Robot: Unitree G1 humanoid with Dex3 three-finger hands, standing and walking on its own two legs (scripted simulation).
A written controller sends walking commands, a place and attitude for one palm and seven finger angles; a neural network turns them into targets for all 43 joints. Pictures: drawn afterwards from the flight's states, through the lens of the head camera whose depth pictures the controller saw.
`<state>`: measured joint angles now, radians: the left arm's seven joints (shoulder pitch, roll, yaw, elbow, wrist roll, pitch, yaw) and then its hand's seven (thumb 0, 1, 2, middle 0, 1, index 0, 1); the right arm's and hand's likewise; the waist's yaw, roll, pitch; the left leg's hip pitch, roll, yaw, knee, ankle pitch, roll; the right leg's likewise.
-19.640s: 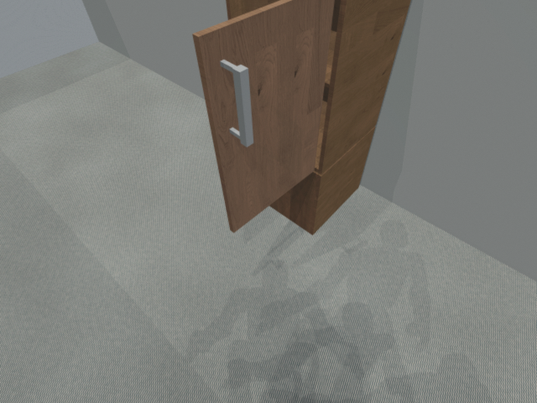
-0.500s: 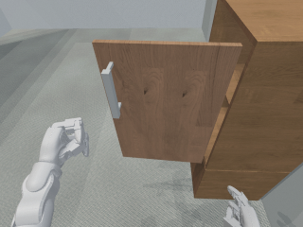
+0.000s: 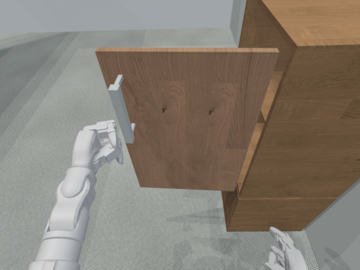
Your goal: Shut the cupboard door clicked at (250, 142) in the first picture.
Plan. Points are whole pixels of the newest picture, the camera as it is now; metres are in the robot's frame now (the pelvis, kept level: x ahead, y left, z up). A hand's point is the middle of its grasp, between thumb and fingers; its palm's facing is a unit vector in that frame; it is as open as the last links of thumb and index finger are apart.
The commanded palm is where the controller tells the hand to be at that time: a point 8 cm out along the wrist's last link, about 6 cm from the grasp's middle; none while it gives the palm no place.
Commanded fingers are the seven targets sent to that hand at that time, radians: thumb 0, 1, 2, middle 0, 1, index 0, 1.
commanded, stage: bring the fist close to the handle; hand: left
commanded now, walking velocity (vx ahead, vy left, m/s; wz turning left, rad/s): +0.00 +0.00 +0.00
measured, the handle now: (125, 111) +0.46 +0.17 +0.11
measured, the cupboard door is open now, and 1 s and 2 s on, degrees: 87 84 66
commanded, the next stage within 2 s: push the door shut along its arc in 0.62 s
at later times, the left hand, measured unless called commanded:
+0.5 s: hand (129, 135) +0.37 +0.14 +0.12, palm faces +0.04 -1.00 -0.03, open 3.1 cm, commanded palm +0.34 +0.19 +0.12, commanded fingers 0.00 0.90 0.90 -1.30 -1.50 -1.30 -1.50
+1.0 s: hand (128, 128) +0.39 +0.14 +0.12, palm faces -0.02 -1.00 -0.04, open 3.1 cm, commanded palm +0.38 +0.19 +0.12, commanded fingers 0.00 0.90 0.90 -1.30 -1.50 -1.30 -1.50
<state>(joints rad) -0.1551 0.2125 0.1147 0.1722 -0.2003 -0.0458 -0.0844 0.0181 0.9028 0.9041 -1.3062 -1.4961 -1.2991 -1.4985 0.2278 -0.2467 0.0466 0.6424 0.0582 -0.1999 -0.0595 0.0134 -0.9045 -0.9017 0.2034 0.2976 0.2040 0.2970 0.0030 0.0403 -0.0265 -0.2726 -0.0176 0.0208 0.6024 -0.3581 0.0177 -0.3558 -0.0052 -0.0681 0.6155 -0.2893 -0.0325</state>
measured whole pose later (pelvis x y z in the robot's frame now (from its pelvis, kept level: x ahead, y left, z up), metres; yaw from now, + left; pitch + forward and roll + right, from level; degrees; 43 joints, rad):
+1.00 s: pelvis -0.01 +0.00 +0.00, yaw +0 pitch +3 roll +0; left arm -0.48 0.25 0.14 0.60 -0.19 -0.14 -0.12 0.02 0.89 0.92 -1.31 -1.50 -1.30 -1.50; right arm 0.24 -0.25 0.04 0.65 0.06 -0.11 -0.06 0.01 -0.91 -0.90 0.20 0.30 0.20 0.30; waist -0.03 0.03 -0.02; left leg -0.30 -0.02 0.03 0.60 -0.34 0.02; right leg -0.39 0.00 -0.06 0.60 -0.27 -0.03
